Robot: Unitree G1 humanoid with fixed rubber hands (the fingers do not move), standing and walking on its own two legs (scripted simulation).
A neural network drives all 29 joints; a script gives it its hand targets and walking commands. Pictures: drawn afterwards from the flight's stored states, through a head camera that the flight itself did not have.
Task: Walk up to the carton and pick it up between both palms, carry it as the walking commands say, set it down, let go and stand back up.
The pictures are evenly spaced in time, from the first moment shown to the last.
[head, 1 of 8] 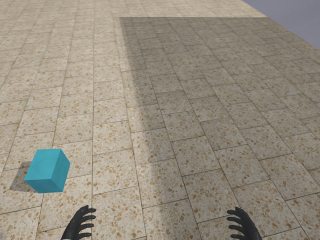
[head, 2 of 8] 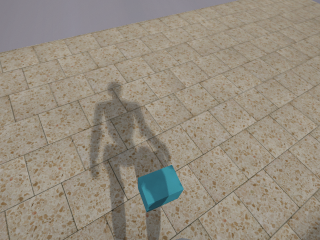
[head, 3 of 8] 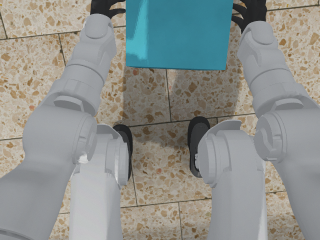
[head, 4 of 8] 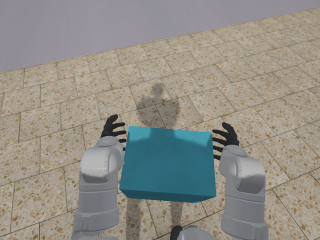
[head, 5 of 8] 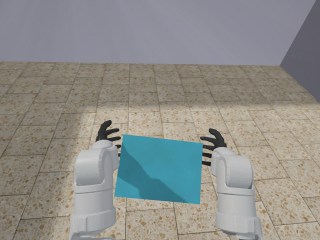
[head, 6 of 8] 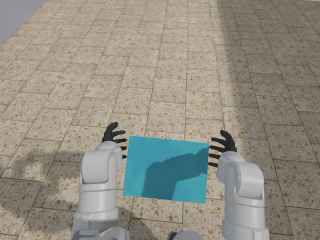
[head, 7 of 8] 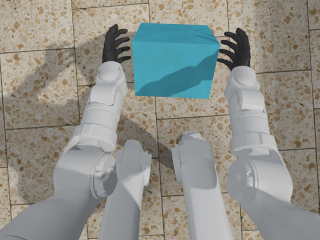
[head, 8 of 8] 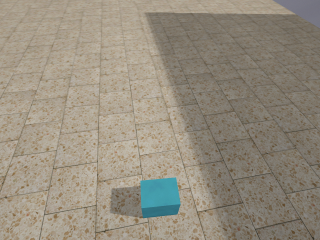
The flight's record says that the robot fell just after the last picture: no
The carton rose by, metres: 0.68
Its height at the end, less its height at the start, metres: +0.00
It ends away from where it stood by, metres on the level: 0.62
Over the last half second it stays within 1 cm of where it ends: yes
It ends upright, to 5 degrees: yes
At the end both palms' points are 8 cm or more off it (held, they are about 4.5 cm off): yes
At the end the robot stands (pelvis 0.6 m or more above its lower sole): yes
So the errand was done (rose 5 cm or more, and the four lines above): yes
